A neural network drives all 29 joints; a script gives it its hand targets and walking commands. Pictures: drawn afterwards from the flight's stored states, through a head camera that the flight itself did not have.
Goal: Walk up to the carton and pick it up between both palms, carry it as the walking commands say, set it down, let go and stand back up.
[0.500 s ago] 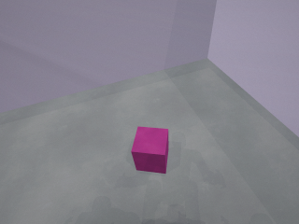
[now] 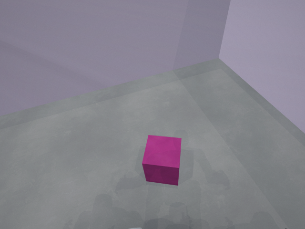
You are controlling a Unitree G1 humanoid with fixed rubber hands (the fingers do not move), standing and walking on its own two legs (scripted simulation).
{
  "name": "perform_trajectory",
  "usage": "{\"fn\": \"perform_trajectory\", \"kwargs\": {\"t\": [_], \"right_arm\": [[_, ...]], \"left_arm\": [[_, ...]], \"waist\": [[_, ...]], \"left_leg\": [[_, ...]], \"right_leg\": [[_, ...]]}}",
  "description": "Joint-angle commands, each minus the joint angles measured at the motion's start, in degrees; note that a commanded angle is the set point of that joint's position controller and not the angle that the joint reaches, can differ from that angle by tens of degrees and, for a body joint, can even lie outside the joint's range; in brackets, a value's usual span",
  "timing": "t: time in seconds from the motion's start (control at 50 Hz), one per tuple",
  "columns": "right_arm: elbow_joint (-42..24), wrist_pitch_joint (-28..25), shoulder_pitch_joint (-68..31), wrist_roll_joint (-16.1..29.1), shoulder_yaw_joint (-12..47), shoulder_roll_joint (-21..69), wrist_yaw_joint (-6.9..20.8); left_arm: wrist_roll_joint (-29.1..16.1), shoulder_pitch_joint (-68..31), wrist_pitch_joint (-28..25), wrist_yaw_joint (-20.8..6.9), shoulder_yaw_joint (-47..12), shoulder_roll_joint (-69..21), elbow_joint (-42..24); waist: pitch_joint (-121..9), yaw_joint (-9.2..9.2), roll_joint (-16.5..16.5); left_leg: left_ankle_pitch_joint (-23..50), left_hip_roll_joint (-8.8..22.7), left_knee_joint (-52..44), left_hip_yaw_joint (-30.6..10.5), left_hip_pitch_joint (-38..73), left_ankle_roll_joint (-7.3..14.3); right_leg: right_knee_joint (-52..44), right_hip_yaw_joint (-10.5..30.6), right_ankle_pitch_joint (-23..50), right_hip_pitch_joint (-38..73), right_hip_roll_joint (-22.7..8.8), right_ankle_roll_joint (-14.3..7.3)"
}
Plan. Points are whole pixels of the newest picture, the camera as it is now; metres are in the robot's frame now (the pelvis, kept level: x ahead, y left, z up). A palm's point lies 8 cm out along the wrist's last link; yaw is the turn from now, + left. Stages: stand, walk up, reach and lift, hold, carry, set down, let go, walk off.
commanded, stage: walk up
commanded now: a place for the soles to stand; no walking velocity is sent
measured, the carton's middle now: (163, 160) +0.65 -0.01 -0.61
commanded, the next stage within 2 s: none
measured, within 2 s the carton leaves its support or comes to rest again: neither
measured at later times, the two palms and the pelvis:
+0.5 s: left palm out of the picture +0.12 +0.41 -0.07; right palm out of the picture +0.12 -0.27 -0.09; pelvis +0.06 +0.07 -0.01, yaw +0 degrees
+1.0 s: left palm out of the picture +0.14 +0.43 -0.07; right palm out of the picture +0.16 -0.24 -0.09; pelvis +0.08 +0.09 +0.00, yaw -2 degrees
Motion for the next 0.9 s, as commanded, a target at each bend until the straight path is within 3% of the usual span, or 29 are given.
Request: {"fn": "perform_trajectory", "kwargs": {"t": [0.0,0.06,0.08,0.1,0.12,0.14,0.16,0.18,0.2,0.24,0.28,0.34,0.38,0.42,0.44,0.46,0.48,0.5,0.52,0.54,0.6,0.64,0.66,0.68,0.7,0.72,0.78,0.82,0.88], "right_arm": [[-5.56,-0.33,-1.89,-2.44,-4.27,-10.39,1.43],[-4.51,-0.46,0.21,-2.42,-4.97,-11.41,1.98],[-3.56,-0.90,2.87,-2.26,-5.34,-12.00,1.85],[-1.77,-1.55,7.73,-2.44,-5.89,-11.99,1.37],[0.91,-2.54,15.42,-3.06,-6.86,-14.06,0.25],[-0.46,-2.97,17.00,-3.91,-7.09,-18.66,-0.93],[-4.29,-3.14,8.62,-3.24,-5.92,-17.56,-1.25],[-6.19,-3.08,3.86,-2.96,-6.00,-17.46,-1.39],[-5.37,-2.82,1.52,-2.80,-5.76,-17.10,-1.51],[-4.90,-3.15,3.28,-2.81,-5.16,-12.80,-1.90],[-4.72,-3.19,6.59,-2.93,-4.66,-11.62,-1.86],[-4.99,-2.94,5.63,-2.95,-4.18,-11.03,-2.00],[-5.20,-2.71,4.69,-2.51,-3.60,-10.13,-2.27],[-6.41,-2.45,0.30,-1.61,-2.91,-9.58,-2.46],[-7.52,-2.80,-0.79,-0.87,-1.92,-6.89,-2.54],[-8.60,-3.22,0.32,-0.50,-1.13,-4.92,-2.76],[-8.65,-2.95,-1.11,-0.25,-1.60,-6.49,-3.24],[-7.52,-1.82,-4.33,-1.29,-2.41,-9.16,-3.60],[-6.38,-1.49,-2.75,-1.65,-2.17,-8.26,-3.38],[-5.51,-1.47,-1.50,-1.66,-2.29,-8.39,-2.95],[-2.86,-1.77,1.49,-1.27,-3.12,-8.31,-1.85],[-0.09,-2.67,7.16,-1.25,-3.71,-8.27,-2.19],[1.40,-3.38,9.18,-1.78,-4.44,-9.73,-2.99],[0.32,-4.11,9.16,-2.89,-4.76,-14.44,-3.56],[-2.16,-4.29,2.99,-2.19,-3.80,-14.31,-4.08],[-3.33,-4.35,-1.00,-1.74,-3.40,-13.68,-4.46],[-2.62,-4.32,-3.34,-2.21,-3.22,-13.07,-4.54],[-2.75,-4.34,-2.55,-1.96,-2.65,-11.52,-4.33],[-3.61,-3.85,-4.85,-1.42,-1.29,-8.86,-3.70]], "left_arm": [[1.34,3.69,-0.85,1.54,7.68,18.46,0.68],[1.93,0.15,-0.48,1.21,8.19,20.22,0.03],[2.01,-1.94,-0.09,1.02,7.91,19.67,-0.45],[2.09,-3.59,0.58,0.84,7.07,17.50,-0.85],[2.09,-1.94,1.18,0.86,5.60,11.93,-0.52],[1.35,-1.75,1.05,1.31,3.71,4.71,-1.86],[0.50,-1.90,1.43,2.12,5.30,9.74,-0.84],[0.28,1.01,1.73,1.98,5.58,11.86,0.79],[0.40,0.01,1.86,1.86,6.19,13.79,2.29],[-0.11,2.71,1.62,1.26,6.14,14.00,2.52],[-0.64,3.29,1.26,1.06,5.30,10.79,1.33],[-0.67,2.78,0.95,1.09,4.40,8.54,0.24],[-0.56,3.12,0.76,0.85,4.30,7.65,0.32],[-0.29,8.31,0.17,1.12,4.64,7.63,1.76],[0.62,12.07,0.02,1.53,5.77,10.14,2.10],[1.58,14.58,-0.26,2.03,7.55,15.53,1.44],[0.84,12.10,0.03,1.87,7.79,18.76,0.96],[0.01,8.06,0.23,1.59,6.83,17.40,1.00],[0.02,4.35,0.20,1.80,6.26,16.20,0.30],[0.32,2.29,0.32,1.67,6.13,15.04,-0.18],[1.67,-1.84,1.16,0.36,5.45,15.05,-0.25],[2.02,-4.14,1.98,-0.45,4.39,12.63,-1.01],[1.94,-2.89,2.43,-0.67,3.32,9.21,-0.79],[1.08,-3.00,2.41,-0.54,2.51,4.99,-2.07],[0.69,-4.25,2.66,-0.04,3.37,8.06,-1.54],[0.40,-1.95,2.87,-0.15,4.09,9.60,-0.29],[0.96,-0.02,3.02,-1.20,5.41,10.68,1.47],[0.56,1.44,2.62,-1.21,4.94,8.87,1.36],[1.21,2.25,1.29,-0.85,5.16,9.07,1.22]], "waist": [[3.38,1.25,-11.65],[1.91,-0.07,-16.63],[0.32,-1.88,-16.65],[-2.54,-4.86,-12.24],[-6.58,-8.04,0.07],[-2.93,-9.47,18.62],[0.31,-5.89,8.15],[-0.45,-3.62,3.81],[1.67,-3.35,2.79],[-1.33,-3.25,0.66],[-4.83,-3.67,2.80],[-6.98,-2.83,7.60],[-6.77,-1.89,7.22],[-9.36,3.07,3.72],[-12.18,6.24,-1.36],[-15.02,8.06,-12.14],[-14.20,6.70,-15.68],[-9.12,4.81,-6.84],[-4.75,2.04,-4.69],[-1.83,1.22,-4.22],[2.30,0.32,-14.06],[-1.82,-2.74,-11.87],[-3.99,-3.94,-3.90],[-4.32,-4.42,10.25],[-0.79,-2.47,0.84],[-0.87,-0.15,-3.00],[-1.98,0.00,1.27],[-3.59,0.25,4.06],[-6.38,2.75,0.31]], "left_leg": [[-2.61,4.11,-2.79,-3.94,-7.14,-1.56],[-4.33,4.50,-10.94,-2.17,-0.26,-1.71],[-2.23,4.41,-15.81,-1.51,5.30,-1.46],[-0.43,2.63,-24.81,-0.30,14.95,-0.98],[-3.80,0.73,-31.07,-2.92,26.85,-1.76],[-14.89,13.57,-43.09,-29.82,25.67,0.21],[-16.19,16.49,-49.93,-35.84,17.37,2.07],[-18.49,17.36,-49.82,-33.54,15.68,2.36],[-14.78,15.75,-47.98,-29.76,13.56,2.64],[11.35,11.13,-40.18,-17.84,21.01,1.52],[30.49,9.81,-35.06,-13.97,23.62,3.50],[37.76,11.23,-32.11,-12.12,22.43,8.13],[41.08,10.88,-29.47,-10.06,18.07,8.02],[40.88,7.99,-18.53,-5.39,11.85,5.69],[39.08,6.03,-9.81,-3.87,6.10,2.80],[26.95,2.68,1.54,-2.59,-4.90,-0.95],[-7.25,-1.80,6.33,-2.56,-13.50,-2.78],[-11.13,2.29,8.99,-7.66,-12.99,-1.95],[-10.66,3.30,7.43,-6.99,-11.45,-1.13],[-9.76,3.64,2.98,-5.66,-8.63,-0.99],[-10.61,0.49,-11.09,0.10,2.48,-0.40],[-2.57,-1.12,-23.34,1.08,17.59,0.27],[-5.51,1.00,-31.98,-4.43,21.80,0.81],[-13.60,14.58,-43.60,-28.97,20.85,4.54],[-11.04,20.17,-46.19,-34.78,15.05,6.85],[-5.46,19.72,-44.16,-30.34,14.43,7.01],[3.79,15.73,-38.49,-18.75,11.12,5.89],[12.38,14.44,-34.86,-14.83,11.96,6.56],[11.46,11.31,-26.95,-8.54,4.14,5.35]], "right_leg": [[-24.55,22.03,-16.91,-4.37,-13.94,-13.68],[-22.81,20.24,-19.16,-5.80,-14.05,-13.31],[-20.11,17.60,-16.18,-6.72,-12.52,-11.80],[-10.54,11.12,-11.93,-9.79,-8.90,-9.55],[8.06,5.40,-10.73,-17.27,-3.06,-5.84],[26.19,3.74,-19.87,-31.13,6.93,-1.61],[27.73,8.38,-14.24,-30.00,5.57,-1.37],[26.47,8.43,-10.84,-27.41,3.08,-1.31],[25.45,6.67,-7.40,-25.81,1.19,-1.26],[18.82,4.07,-4.05,-22.96,1.50,-0.28],[13.81,1.12,-5.26,-19.21,2.98,-0.55],[7.28,-2.43,-4.82,-14.02,2.64,-1.10],[1.87,-3.78,-1.55,-7.67,3.42,-1.87],[-9.31,-4.50,8.54,5.32,5.91,-2.98],[-12.47,1.43,9.12,13.41,3.63,-5.14],[-13.34,21.63,16.03,21.34,-9.15,-10.53],[-17.57,40.10,22.00,23.49,-20.98,-19.59],[-19.48,38.71,15.65,16.07,-21.13,-20.85],[-19.60,34.31,10.47,8.92,-19.80,-18.90],[-19.99,30.48,5.37,3.30,-17.67,-16.48],[-19.14,20.73,-4.33,-7.69,-10.58,-13.48],[-12.42,15.34,-11.20,-14.35,-6.03,-9.49],[-1.42,10.39,-11.87,-16.75,-1.87,-7.01],[14.65,6.10,-10.84,-22.64,5.70,-2.96],[16.05,8.21,-11.89,-23.89,5.54,-1.77],[15.80,9.49,-11.08,-20.61,3.73,-1.16],[10.13,4.42,-8.10,-10.92,1.88,-1.01],[5.09,1.80,-6.42,-7.84,2.19,-1.79],[-7.00,1.68,2.22,5.22,3.54,-3.46]]}}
